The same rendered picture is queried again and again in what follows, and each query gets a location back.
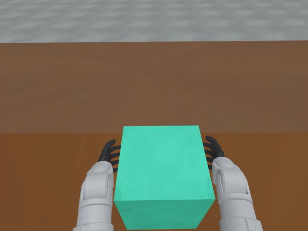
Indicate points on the carton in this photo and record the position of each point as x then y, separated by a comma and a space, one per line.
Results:
163, 180

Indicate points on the robot right forearm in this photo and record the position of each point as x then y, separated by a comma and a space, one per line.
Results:
234, 197

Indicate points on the robot left forearm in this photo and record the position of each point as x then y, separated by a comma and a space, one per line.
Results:
96, 199

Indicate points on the robot right hand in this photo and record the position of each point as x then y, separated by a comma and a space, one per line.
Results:
215, 150

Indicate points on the robot left hand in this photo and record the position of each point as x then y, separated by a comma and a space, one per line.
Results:
106, 156

